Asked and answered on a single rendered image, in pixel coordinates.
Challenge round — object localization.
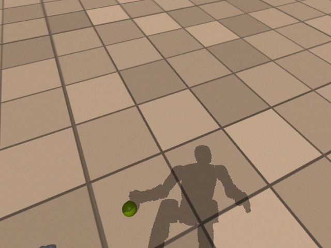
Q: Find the ball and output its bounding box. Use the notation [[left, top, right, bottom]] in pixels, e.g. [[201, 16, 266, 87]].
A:
[[122, 201, 137, 217]]

